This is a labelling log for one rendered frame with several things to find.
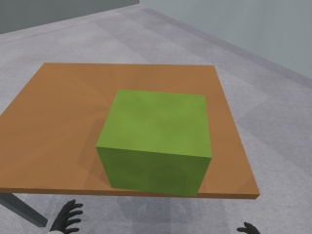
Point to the robot right hand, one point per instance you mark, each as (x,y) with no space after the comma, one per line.
(249,230)

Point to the robot left hand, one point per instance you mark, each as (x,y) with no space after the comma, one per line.
(61,222)

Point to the table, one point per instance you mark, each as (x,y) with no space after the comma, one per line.
(49,132)

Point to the carton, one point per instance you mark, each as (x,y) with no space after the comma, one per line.
(156,142)

